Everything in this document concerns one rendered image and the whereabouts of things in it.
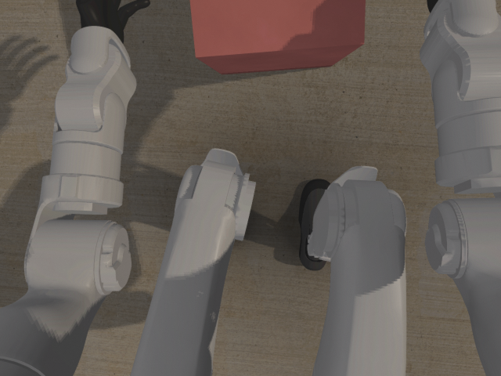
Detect right robot forearm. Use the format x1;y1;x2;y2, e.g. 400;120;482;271
420;0;501;197

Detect robot right shin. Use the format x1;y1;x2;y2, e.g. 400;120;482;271
307;166;407;262

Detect right robot upper arm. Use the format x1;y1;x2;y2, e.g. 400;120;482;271
425;197;501;376

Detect left robot upper arm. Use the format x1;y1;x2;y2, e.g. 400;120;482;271
0;219;132;376

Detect left robot forearm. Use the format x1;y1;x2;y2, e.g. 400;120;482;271
24;26;136;286

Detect left robot thigh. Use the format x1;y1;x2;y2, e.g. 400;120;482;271
130;160;256;376

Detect carton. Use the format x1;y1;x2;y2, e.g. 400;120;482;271
190;0;366;74

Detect robot left hand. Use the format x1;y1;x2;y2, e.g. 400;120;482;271
76;0;150;44

